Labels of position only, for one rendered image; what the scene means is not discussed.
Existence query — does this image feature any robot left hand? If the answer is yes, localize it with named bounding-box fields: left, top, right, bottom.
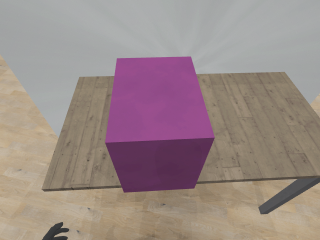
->
left=42, top=222, right=69, bottom=240

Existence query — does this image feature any carton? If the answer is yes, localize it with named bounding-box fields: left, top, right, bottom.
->
left=105, top=56, right=215, bottom=193

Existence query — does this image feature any table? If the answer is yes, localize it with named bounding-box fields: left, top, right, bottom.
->
left=41, top=72, right=320, bottom=215

